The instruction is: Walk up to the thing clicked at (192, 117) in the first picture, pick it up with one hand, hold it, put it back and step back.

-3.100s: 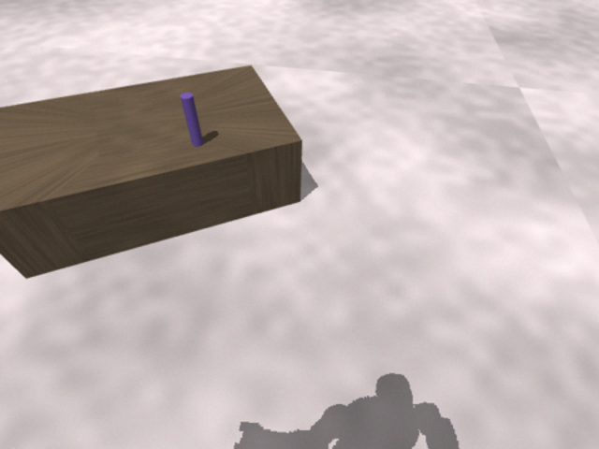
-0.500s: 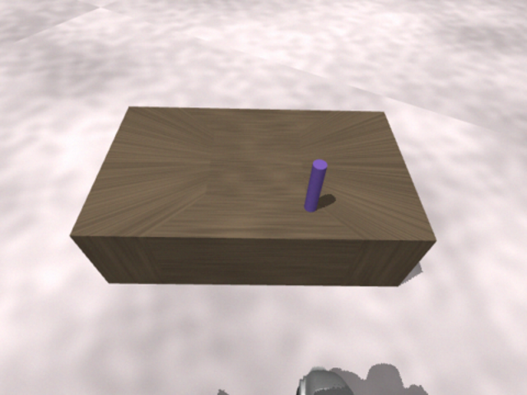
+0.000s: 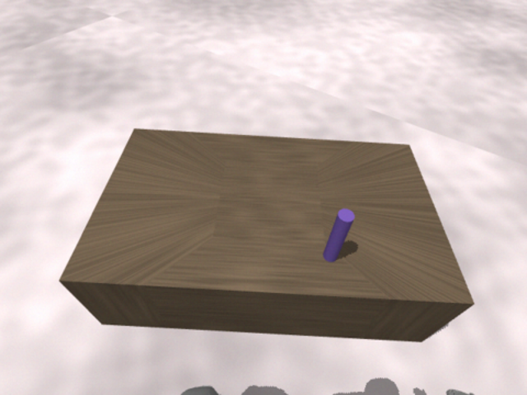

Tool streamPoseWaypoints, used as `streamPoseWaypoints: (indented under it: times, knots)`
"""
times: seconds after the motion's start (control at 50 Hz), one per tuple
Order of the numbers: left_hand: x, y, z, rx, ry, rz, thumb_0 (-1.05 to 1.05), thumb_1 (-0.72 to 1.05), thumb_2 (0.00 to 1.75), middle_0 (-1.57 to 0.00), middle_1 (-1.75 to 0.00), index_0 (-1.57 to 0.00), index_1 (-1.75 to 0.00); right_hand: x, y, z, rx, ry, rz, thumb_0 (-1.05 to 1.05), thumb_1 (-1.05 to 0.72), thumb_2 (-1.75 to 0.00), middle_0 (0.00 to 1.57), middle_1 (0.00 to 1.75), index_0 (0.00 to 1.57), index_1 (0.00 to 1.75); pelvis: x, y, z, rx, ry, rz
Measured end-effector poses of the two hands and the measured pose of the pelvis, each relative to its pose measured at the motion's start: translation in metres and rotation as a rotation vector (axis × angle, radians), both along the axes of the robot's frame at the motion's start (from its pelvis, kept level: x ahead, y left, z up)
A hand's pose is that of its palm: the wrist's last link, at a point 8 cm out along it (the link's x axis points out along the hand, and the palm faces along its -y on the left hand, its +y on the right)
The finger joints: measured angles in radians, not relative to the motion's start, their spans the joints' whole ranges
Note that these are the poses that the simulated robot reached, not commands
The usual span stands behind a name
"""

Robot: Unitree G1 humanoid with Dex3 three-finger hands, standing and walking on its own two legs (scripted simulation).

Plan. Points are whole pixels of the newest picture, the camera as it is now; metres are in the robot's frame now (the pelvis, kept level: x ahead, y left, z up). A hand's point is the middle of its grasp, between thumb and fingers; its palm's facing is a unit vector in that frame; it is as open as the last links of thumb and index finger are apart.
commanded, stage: walk up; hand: right
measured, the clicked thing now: (337, 237) +0.56 -0.22 -0.29
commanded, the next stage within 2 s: stand in 1.62 s
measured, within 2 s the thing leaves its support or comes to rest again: neither
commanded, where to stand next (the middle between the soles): +0.13 -0.04 m, yaw -2 degrees
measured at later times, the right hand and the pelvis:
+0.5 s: hand out of the picture +0.13 -0.28 -0.15, palm faces +0.00 +0.94 -0.33, open 7.4 cm; pelvis +0.07 -0.02 +0.00, yaw -2 degrees
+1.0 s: hand (433, 385) +0.16 -0.28 -0.12, palm faces -0.02 +0.93 -0.36, open 7.4 cm; pelvis +0.09 -0.02 +0.03, yaw -1 degrees
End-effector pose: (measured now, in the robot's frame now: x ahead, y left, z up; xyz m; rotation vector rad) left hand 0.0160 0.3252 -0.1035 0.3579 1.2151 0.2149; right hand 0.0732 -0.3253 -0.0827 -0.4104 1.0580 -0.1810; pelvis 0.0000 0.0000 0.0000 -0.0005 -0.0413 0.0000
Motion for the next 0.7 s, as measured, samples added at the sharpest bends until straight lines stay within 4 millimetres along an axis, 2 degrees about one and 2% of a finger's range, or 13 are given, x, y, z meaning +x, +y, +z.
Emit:
streamPoseWaypoints:
  times: [0.08,0.16,0.22,0.28,0.36,0.44,0.58,0.7]
  knots:
    - [0.039,-0.001,-0.001,-0.019,0.0,-0.03,0.01,0.9,0.9,-0.2,-0.3,-0.2,-0.3,0.01,0.008,0.011,-0.003,0.0,-0.031,0.01,-0.9,-0.9,0.2,0.3,0.2,0.3,0.021,0.002,0.008,0.006,-0.002,-0.013]
    - [0.075,-0.007,0.002,-0.027,-0.015,-0.054,0.01,0.9,0.9,-0.2,-0.3,-0.2,-0.3,0.015,0.007,0.012,-0.013,0.033,-0.046,0.01,-0.9,-0.9,0.2,0.3,0.2,0.3,0.037,0.0,0.012,0.006,0.001,-0.023]
    - [0.098,-0.014,0.002,-0.02,-0.026,-0.061,0.01,0.9,0.9,-0.2,-0.3,-0.2,-0.3,0.02,0.001,0.004,-0.01,0.061,-0.059,0.01,-0.9,-0.9,0.2,0.3,0.21,0.3,0.047,-0.005,0.01,0.008,0.002,-0.026]
    - [0.117,-0.024,-0.001,-0.001,-0.044,-0.064,0.01,0.9,0.9,-0.2,-0.3,-0.2,-0.3,0.028,-0.007,-0.012,0.007,0.077,-0.076,0.01,-0.9,-0.9,0.2,0.3,0.21,0.3,0.055,-0.014,0.001,0.015,0.0,-0.029]
    - [0.136,-0.039,0.0,0.005,-0.062,-0.074,0.01,0.9,0.9,-0.2,-0.3,-0.2,-0.3,0.042,-0.01,-0.03,0.039,0.087,-0.103,0.01,-0.9,-0.9,0.2,0.3,0.2,0.3,0.06,-0.022,-0.004,0.005,-0.004,-0.034]
    - [0.153,-0.05,0.003,-0.007,-0.082,-0.086,0.01,0.9,0.9,-0.2,-0.3,-0.2,-0.3,0.05,-0.004,-0.036,0.069,0.089,-0.104,0.01,-0.9,-0.9,0.2,0.3,0.2,0.29,0.063,-0.022,-0.001,0.024,-0.001,-0.037]
    - [0.175,-0.064,0.01,-0.05,-0.103,-0.08,0.01,0.9,0.9,-0.2,-0.3,-0.2,-0.3,0.051,0.003,-0.028,0.088,0.14,-0.092,0.01,-0.9,-0.9,0.2,0.3,0.2,0.3,0.072,-0.024,0.012,0.023,0.009,-0.032]
    - [0.18,-0.062,0.013,-0.066,-0.092,-0.054,0.01,0.9,0.9,-0.2,-0.3,-0.2,-0.3,0.053,0.0,-0.017,0.068,0.164,-0.101,0.01,-0.9,-0.9,0.2,0.3,0.2,0.3,0.077,-0.022,0.02,0.016,0.006,-0.027]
